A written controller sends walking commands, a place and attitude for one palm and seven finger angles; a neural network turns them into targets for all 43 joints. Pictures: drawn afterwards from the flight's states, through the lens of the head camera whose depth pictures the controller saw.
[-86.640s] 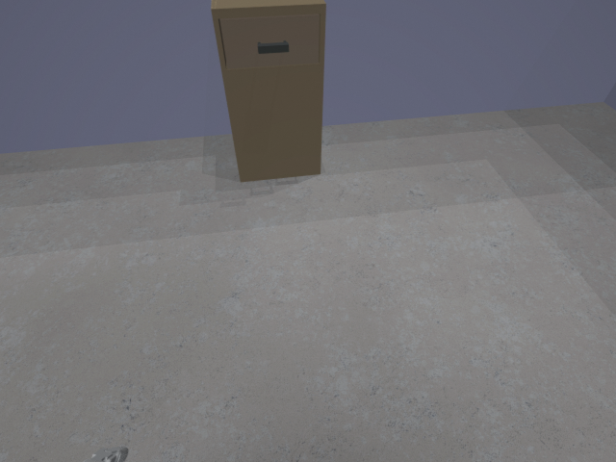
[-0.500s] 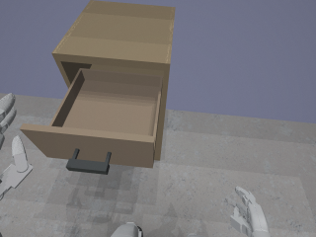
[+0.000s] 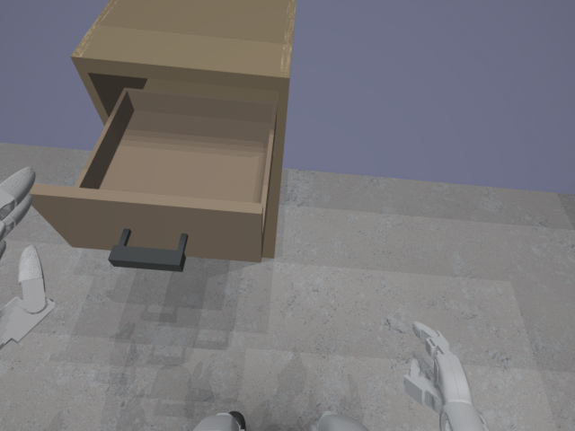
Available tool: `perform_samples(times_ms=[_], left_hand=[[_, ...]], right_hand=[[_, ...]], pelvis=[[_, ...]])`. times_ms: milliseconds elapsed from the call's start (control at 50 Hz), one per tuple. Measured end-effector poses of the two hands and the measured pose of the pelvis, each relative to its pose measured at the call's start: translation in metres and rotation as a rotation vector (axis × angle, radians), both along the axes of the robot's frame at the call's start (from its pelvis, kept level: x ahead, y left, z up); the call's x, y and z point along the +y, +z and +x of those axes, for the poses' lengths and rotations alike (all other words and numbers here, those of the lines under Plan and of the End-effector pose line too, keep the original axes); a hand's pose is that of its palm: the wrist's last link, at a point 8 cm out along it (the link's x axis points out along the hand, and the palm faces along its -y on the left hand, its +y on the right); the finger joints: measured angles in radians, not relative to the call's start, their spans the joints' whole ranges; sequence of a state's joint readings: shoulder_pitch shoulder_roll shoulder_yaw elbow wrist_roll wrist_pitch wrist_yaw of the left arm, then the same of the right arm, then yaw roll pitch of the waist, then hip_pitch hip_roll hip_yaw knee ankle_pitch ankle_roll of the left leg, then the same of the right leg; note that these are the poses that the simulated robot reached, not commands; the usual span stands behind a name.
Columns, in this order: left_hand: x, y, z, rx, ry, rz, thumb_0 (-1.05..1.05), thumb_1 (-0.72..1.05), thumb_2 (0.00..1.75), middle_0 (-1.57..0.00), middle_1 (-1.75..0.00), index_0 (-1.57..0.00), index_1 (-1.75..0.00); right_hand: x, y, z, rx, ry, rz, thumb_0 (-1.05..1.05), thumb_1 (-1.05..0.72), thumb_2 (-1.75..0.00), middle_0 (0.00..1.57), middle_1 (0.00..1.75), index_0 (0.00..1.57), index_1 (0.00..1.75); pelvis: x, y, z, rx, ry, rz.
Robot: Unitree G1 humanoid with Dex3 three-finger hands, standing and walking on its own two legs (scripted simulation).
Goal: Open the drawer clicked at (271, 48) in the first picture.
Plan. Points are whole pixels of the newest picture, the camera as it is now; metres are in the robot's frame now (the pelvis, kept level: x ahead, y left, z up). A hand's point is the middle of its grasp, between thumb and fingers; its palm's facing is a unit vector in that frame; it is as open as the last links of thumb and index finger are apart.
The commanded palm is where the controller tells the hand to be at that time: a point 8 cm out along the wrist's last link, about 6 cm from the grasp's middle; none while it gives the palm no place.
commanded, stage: stop stepping back and stand still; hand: left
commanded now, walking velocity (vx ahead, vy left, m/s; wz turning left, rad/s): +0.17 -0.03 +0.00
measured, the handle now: (151, 247) +0.39 +0.25 -0.09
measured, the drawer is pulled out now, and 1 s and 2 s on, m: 0.30 0.30 0.30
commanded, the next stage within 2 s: let the arm hang, fingers relaxed in 1.08 s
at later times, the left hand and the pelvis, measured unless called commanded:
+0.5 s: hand out of the picture +0.11 +0.20 +0.16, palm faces +0.31 -0.80 -0.51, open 7.4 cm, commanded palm +0.05 +0.25 +0.18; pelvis -0.08 -0.03 +0.00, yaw +1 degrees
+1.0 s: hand (6, 425) +0.12 +0.22 +0.16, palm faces +0.32 -0.84 -0.44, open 7.4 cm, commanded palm +0.06 +0.27 +0.18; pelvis -0.07 -0.01 +0.01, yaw +0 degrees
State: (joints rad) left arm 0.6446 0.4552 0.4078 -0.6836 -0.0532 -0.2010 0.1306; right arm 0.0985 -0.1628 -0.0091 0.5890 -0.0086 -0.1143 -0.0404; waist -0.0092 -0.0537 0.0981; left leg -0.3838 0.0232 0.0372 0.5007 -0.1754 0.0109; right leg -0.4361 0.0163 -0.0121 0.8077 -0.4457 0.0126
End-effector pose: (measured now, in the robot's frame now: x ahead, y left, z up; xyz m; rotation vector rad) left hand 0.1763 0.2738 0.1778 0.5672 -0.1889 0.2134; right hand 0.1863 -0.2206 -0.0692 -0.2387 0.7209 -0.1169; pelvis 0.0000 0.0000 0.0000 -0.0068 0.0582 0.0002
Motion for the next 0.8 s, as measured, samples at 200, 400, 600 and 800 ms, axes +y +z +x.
perform_samples(times_ms=[200,400,600,800], left_hand=[[-0.039,0.015,-0.062,-0.012,0.008,0.028,0.01,0.89,0.90,-0.22,-0.30,-0.21,-0.30],[-0.033,-0.004,-0.092,0.010,0.078,-0.053,0.02,0.89,0.90,-0.22,-0.30,-0.21,-0.30],[-0.030,0.009,-0.108,-0.050,0.074,-0.003,0.01,0.89,0.90,-0.22,-0.30,-0.21,-0.30],[-0.020,-0.004,-0.095,-0.023,0.080,-0.075,0.02,0.89,0.90,-0.22,-0.30,-0.21,-0.30]], right_hand=[[-0.022,-0.012,-0.055,-0.014,-0.004,0.075,0.01,-0.91,-0.89,0.20,0.30,0.21,0.30],[-0.065,-0.009,-0.128,0.079,-0.091,-0.045,0.01,-0.91,-0.89,0.20,0.30,0.20,0.30],[-0.051,-0.010,-0.127,0.023,-0.071,0.006,0.01,-0.91,-0.89,0.20,0.30,0.20,0.30],[-0.021,-0.002,-0.109,0.001,-0.036,0.035,0.01,-0.91,-0.89,0.20,0.30,0.20,0.30]], pelvis=[[-0.026,-0.004,-0.052,-0.039,-0.020,-0.007],[-0.027,0.000,-0.071,-0.045,0.020,0.010],[-0.029,0.000,-0.082,-0.065,0.002,0.001],[-0.018,0.003,-0.074,-0.076,-0.002,0.002]])
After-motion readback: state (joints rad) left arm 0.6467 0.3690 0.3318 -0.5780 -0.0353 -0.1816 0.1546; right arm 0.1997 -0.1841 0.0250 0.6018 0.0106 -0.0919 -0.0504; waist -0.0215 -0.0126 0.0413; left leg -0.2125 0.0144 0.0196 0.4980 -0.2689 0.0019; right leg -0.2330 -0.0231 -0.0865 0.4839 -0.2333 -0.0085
